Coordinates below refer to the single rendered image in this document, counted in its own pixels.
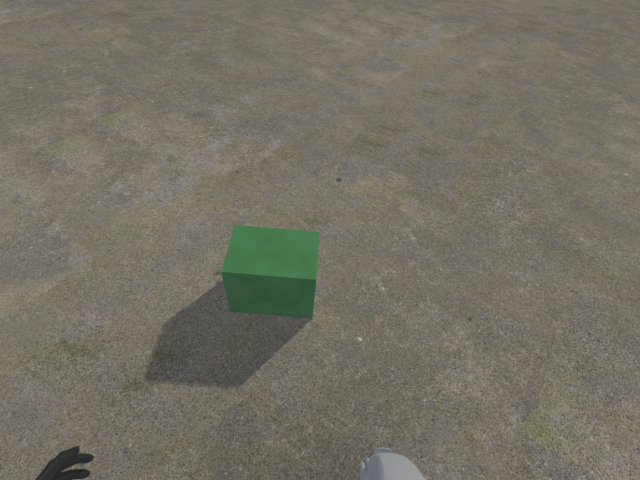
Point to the robot right thigh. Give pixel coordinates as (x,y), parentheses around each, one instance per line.
(389,466)

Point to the left robot hand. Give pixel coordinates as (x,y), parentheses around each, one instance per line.
(64,460)

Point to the right robot shin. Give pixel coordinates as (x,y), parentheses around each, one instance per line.
(382,450)

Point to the carton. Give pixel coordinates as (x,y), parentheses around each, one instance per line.
(271,271)

